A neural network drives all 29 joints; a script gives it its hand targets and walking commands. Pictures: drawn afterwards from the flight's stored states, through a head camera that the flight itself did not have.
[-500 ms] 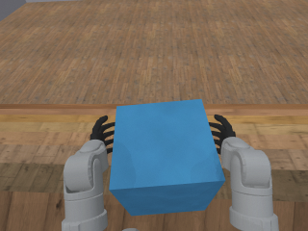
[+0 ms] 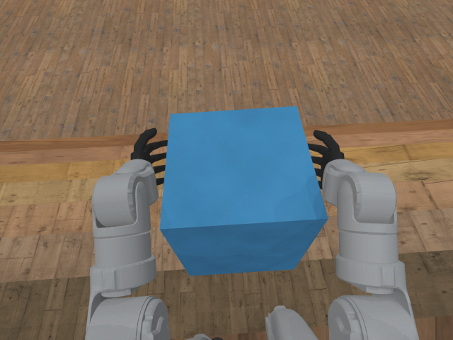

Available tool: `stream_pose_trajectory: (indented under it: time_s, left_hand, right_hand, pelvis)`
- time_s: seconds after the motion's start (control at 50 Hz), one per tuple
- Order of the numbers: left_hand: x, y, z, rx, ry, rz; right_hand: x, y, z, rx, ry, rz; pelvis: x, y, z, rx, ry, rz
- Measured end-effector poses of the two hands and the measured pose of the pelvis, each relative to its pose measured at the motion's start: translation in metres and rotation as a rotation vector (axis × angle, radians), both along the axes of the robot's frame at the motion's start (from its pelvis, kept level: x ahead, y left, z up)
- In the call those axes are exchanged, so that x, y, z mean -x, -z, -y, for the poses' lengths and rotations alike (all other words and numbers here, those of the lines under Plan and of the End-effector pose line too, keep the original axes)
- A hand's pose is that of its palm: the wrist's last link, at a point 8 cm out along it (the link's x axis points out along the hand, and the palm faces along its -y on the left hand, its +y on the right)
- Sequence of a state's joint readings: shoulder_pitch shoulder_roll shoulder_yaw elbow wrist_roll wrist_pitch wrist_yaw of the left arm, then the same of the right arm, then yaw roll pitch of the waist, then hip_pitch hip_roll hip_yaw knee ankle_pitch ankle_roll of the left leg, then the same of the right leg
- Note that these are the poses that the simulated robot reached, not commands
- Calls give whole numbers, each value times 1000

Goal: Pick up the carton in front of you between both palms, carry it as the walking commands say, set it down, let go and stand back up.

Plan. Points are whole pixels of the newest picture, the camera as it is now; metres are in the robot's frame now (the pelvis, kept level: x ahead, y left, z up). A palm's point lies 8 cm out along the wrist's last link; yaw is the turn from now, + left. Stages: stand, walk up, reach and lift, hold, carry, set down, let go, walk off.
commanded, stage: carry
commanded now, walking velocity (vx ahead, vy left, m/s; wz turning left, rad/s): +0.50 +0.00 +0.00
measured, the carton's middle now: (238, 199) +0.36 -0.01 +0.00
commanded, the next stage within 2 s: none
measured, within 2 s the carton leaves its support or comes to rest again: neither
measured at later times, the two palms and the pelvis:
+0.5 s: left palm (172, 107) +0.67 +0.13 -0.07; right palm (282, 96) +0.70 -0.16 -0.08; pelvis +0.33 -0.07 -0.22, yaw +1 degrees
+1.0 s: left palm (221, 83) +1.06 -0.01 -0.34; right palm (292, 89) +1.02 -0.31 -0.34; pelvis +0.69 -0.10 -0.42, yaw +0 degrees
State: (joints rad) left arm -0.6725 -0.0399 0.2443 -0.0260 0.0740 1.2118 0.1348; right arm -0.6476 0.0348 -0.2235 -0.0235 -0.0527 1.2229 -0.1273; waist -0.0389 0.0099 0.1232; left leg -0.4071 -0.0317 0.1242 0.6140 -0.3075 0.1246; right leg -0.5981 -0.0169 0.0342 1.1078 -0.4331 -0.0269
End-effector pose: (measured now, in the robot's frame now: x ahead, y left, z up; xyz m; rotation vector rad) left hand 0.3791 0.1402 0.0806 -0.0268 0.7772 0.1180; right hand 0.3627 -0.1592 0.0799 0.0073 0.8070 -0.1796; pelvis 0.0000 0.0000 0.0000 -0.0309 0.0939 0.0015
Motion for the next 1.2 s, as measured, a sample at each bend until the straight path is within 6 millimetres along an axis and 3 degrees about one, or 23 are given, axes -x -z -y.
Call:
stream_pose_trajectory:
  time_s: [0.1,0.2,0.26,0.34,0.38,0.44,0.54,0.68,0.76,0.84,0.94,1.02,1.1,1.14,1.2]
  left_hand:
    - [-55,-10,-1,17,-31,96]
    - [-117,-14,5,-1,-32,154]
    - [-160,-3,16,-13,-19,165]
    - [-210,26,19,-74,-49,192]
    - [-229,50,11,-108,-88,201]
    - [-260,101,3,-97,-113,130]
    - [-312,188,15,-76,-105,-13]
    - [-409,268,49,-65,-67,-44]
    - [-481,299,69,-56,-34,32]
    - [-563,329,113,-51,91,107]
    - [-637,385,148,-67,141,34]
    - [-693,431,154,-48,109,18]
    - [-757,474,156,-29,39,83]
    - [-784,495,155,-56,-7,99]
    - [-817,533,152,-60,-66,48]
  right_hand:
    - [-61,-10,-1,-26,9,98]
    - [-126,-12,6,-11,-19,153]
    - [-167,0,16,15,-35,163]
    - [-234,35,19,12,-98,191]
    - [-270,59,11,1,-154,207]
    - [-309,107,2,22,-195,138]
    - [-357,195,14,21,-184,-7]
    - [-435,282,50,-29,-91,-39]
    - [-491,316,70,-45,-29,36]
    - [-540,350,109,-32,73,111]
    - [-602,401,143,-36,125,36]
    - [-674,431,152,27,66,16]
    - [-764,462,156,65,-24,84]
    - [-808,485,155,51,-70,112]
    - [-858,524,151,40,-117,72]
  pelvis:
    - [-57,6,2,-1,-14,-13]
    - [-125,28,11,-19,-31,7]
    - [-172,56,20,-49,-37,33]
    - [-246,121,34,-88,-16,105]
    - [-276,158,41,-76,0,115]
    - [-308,196,56,-72,-12,109]
    - [-352,231,72,-44,-25,104]
    - [-433,273,80,-62,6,64]
    - [-501,313,81,-46,14,78]
    - [-567,357,79,-81,12,87]
    - [-644,390,87,-87,15,73]
    - [-712,430,112,-75,13,74]
    - [-787,490,146,-108,30,96]
    - [-820,517,158,-66,44,94]
    - [-863,541,176,-44,35,72]
